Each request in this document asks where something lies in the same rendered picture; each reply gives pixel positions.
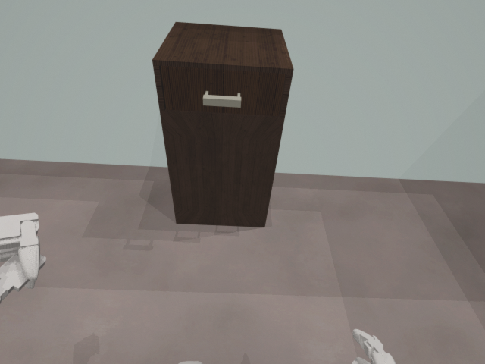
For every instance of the left robot hand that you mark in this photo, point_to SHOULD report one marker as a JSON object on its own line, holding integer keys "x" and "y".
{"x": 19, "y": 246}

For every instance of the cabinet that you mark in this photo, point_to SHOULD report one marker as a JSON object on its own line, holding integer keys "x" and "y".
{"x": 221, "y": 165}

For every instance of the drawer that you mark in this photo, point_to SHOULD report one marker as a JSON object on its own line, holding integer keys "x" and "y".
{"x": 184, "y": 88}

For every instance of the right robot hand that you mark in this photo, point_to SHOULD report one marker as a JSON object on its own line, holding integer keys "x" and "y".
{"x": 373, "y": 349}

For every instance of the handle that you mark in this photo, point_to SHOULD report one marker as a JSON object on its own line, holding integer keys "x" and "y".
{"x": 223, "y": 101}

